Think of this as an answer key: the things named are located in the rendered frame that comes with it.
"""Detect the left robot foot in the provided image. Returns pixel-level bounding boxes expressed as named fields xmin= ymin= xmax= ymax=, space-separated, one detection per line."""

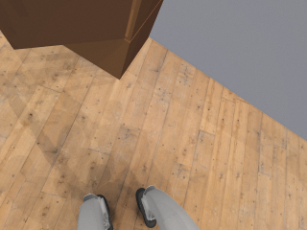
xmin=97 ymin=195 xmax=114 ymax=230

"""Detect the left robot shin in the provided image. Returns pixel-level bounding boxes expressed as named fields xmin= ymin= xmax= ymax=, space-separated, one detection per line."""
xmin=79 ymin=194 xmax=110 ymax=229

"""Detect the cupboard door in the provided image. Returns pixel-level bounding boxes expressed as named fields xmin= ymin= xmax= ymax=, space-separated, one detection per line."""
xmin=0 ymin=0 xmax=133 ymax=50

